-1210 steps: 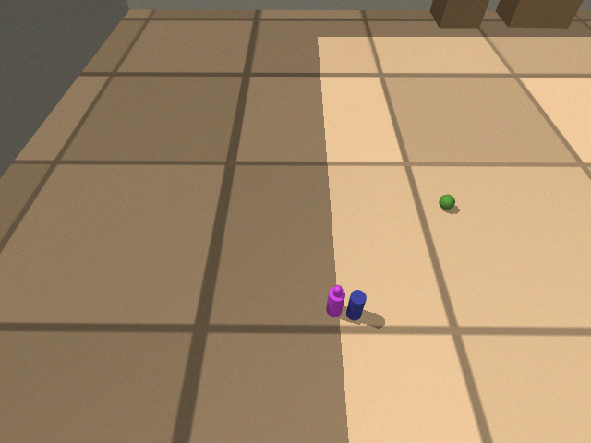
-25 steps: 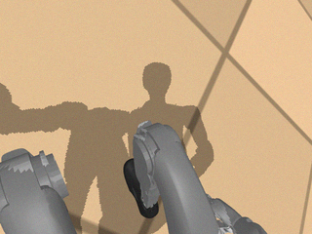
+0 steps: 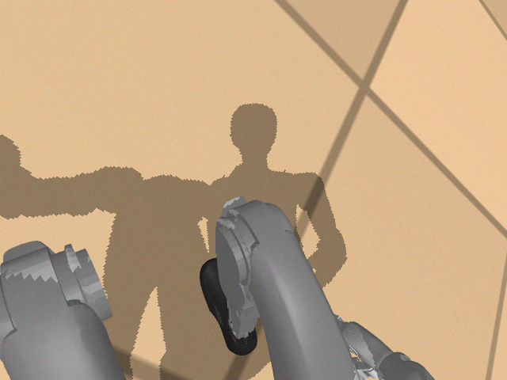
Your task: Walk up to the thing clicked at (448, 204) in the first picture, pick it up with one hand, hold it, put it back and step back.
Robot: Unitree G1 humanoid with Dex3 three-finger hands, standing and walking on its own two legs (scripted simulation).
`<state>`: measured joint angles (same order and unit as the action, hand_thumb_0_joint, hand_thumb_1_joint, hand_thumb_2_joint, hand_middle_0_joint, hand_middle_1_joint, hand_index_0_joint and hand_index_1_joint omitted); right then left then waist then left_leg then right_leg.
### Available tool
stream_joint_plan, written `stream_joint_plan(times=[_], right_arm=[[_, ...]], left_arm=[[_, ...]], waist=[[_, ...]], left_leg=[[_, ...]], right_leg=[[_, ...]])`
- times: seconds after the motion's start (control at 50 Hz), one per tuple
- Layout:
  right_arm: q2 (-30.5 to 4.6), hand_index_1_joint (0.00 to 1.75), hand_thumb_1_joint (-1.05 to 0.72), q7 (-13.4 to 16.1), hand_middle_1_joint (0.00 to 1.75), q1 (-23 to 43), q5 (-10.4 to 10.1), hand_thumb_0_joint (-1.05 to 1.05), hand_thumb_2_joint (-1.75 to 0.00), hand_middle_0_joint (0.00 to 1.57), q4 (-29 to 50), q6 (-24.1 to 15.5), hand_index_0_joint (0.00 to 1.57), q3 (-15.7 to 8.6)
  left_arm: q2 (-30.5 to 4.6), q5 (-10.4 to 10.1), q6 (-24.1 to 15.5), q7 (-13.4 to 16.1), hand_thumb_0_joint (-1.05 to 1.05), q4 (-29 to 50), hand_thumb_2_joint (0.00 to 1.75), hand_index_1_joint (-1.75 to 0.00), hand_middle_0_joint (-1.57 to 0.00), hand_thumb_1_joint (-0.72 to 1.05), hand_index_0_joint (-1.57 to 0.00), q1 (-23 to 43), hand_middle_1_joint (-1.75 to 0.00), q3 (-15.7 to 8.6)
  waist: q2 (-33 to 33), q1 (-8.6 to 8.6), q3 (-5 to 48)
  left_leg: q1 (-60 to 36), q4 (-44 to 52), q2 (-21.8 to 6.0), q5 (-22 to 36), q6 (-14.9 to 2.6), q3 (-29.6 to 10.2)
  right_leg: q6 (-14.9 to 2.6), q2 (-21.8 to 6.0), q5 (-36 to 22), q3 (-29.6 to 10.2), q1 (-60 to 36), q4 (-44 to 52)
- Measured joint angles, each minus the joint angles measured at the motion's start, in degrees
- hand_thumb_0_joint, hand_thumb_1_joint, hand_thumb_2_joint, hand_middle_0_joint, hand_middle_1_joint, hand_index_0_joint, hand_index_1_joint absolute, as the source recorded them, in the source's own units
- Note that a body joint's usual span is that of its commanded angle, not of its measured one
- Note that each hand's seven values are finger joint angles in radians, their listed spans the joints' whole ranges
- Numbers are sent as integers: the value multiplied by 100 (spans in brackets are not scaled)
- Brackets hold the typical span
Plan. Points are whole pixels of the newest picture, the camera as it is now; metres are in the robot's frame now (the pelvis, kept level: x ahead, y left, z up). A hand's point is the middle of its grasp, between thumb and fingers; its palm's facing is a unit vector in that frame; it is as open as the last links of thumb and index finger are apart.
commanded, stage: close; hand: left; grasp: from above
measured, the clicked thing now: out of the picture +0.42 +0.34 -0.27
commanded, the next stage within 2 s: settle in 0.14 s
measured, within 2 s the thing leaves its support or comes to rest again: leaves its support in 0.54 s
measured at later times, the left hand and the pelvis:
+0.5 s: hand out of the picture +0.39 +0.34 -0.25, palm faces -0.43 -0.21 -0.88, open 9.1 cm; pelvis +0.00 +0.00 +0.00, yaw +0 degrees
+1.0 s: hand out of the picture +0.39 +0.35 -0.16, palm faces -0.42 -0.15 -0.89, open 9.1 cm; pelvis +0.00 +0.00 +0.02, yaw +5 degrees
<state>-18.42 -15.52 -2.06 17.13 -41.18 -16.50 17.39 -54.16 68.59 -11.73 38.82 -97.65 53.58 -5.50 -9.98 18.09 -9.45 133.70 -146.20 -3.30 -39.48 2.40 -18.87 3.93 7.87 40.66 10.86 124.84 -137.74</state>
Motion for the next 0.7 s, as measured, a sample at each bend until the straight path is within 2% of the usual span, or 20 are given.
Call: stream_joint_plan(times=[0.32, 0.44, 0.6, 0.7], right_arm=[[21, 30, -90, 14, 30, -13, 0, 0, -90, 20, 5, 81, 20, 18], [51, 30, -91, 41, 30, -41, -31, 0, -90, 20, 9, 103, 20, -12], [63, 30, -92, 31, 30, -173, -159, 0, -90, 20, -44, 272, 21, -241], [61, 30, -91, 13, 30, -223, -329, 0, -90, 20, -63, 358, 21, -504]], left_arm=[[31, -131, 96, -36, 7, 34, 41, -61, -74, 23, -63, 6, -67, 74], [100, -177, 134, -245, 6, 220, 44, -61, -80, 21, -63, -49, -70, 9], [482, -23, 88, -496, 6, 856, 45, -60, -92, 20, -64, -523, -73, -185], [740, -18, 137, -510, 6, 1371, 45, -59, -96, 20, -65, -687, -72, -161]], waist=[[59, 27, 48], [72, -7, 69], [258, -161, 353], [412, -309, 573]], left_leg=[[8, 17, -5, -61, -3, 9], [7, 35, -3, -53, 5, 30], [41, 71, 17, -68, 16, 95], [103, 127, 25, -9, -5, 208]], right_leg=[[-4, -8, 60, -3, 1, 20], [-23, -18, 60, -16, 7, 21], [-66, -63, 119, -57, 47, -2], [-79, -99, 111, -138, 122, -18]])
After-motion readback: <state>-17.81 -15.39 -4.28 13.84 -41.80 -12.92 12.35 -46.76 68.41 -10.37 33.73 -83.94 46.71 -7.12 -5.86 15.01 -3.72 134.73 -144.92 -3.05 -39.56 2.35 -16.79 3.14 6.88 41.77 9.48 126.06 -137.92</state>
